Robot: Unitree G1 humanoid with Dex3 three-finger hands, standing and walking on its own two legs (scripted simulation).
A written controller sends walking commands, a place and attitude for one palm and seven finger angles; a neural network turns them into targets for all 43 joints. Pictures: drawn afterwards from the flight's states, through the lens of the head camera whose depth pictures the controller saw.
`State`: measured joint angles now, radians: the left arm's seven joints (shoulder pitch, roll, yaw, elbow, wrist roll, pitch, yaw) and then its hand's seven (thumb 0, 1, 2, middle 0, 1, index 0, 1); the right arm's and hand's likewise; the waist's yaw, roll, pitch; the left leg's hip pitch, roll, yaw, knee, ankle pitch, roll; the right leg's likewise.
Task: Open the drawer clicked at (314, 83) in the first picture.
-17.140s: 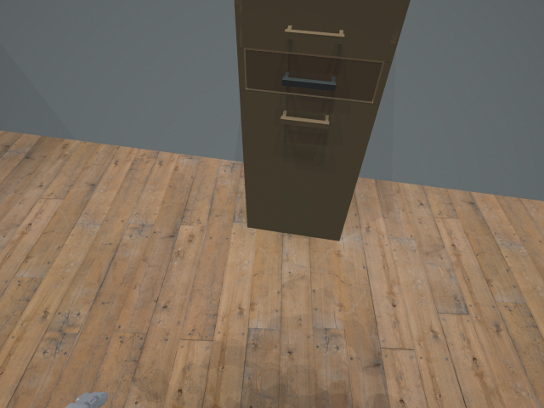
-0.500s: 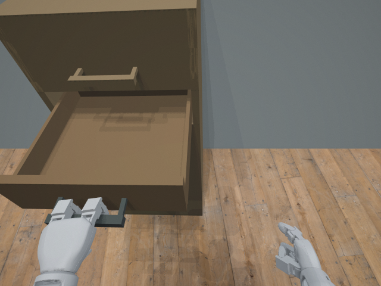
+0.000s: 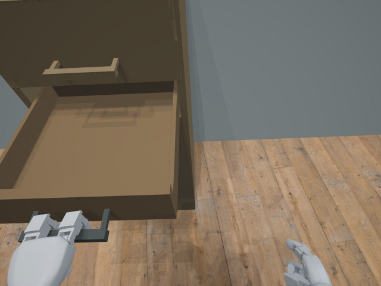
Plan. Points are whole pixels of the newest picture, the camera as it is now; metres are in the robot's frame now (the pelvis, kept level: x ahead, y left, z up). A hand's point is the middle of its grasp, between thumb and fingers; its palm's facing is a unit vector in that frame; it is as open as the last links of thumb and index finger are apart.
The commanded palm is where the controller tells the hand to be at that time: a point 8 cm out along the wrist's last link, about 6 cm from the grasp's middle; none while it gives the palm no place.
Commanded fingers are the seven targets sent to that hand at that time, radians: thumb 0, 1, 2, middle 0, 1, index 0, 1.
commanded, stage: pull the drawer open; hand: left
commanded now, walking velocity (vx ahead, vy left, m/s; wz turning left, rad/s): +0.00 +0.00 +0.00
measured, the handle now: (68, 225) +0.21 +0.25 +0.05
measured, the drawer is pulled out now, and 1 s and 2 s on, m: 0.30 0.30 0.30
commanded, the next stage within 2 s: open the thumb to release the handle in 0.02 s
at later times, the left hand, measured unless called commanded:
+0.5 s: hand (58, 261) +0.15 +0.26 +0.03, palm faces +0.00 -0.06 -1.00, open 9.6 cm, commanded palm +0.13 +0.25 +0.08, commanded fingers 0.00 -0.50 0.30 -0.30 -1.20 -0.30 -1.20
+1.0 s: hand (69, 257) +0.16 +0.24 +0.03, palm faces +0.03 -0.05 -1.00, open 13.8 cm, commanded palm +0.14 +0.24 +0.08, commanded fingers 0.00 -0.50 0.30 -0.30 -1.20 -0.30 -1.20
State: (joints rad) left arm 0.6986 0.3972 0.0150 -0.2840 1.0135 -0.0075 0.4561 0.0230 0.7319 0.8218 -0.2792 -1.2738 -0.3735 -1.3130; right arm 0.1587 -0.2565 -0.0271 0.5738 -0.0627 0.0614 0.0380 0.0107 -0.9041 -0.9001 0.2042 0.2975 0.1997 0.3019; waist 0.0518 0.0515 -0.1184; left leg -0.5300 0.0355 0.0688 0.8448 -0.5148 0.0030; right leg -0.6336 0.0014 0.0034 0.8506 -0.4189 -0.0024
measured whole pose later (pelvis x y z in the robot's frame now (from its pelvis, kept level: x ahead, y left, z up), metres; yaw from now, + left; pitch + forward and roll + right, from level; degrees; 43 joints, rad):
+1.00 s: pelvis -0.03 -0.01 +0.01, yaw +2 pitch +7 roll +1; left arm 0.39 0.35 -0.05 -0.04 1.08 0.00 0.41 0.00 -0.49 0.30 -0.31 -1.20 -0.33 -1.20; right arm 0.13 -0.22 -0.02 0.64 -0.05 0.04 -0.03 0.01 -0.90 -0.90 0.21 0.30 0.20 0.30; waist 0.09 0.06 -0.07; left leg -0.44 0.01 0.04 0.75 -0.42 0.00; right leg -0.53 -0.02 -0.03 0.76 -0.35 -0.01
